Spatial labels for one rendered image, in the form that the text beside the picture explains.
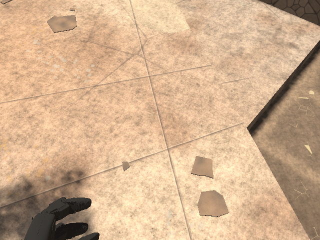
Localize left robot hand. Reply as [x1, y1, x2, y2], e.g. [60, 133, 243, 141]
[24, 197, 100, 240]

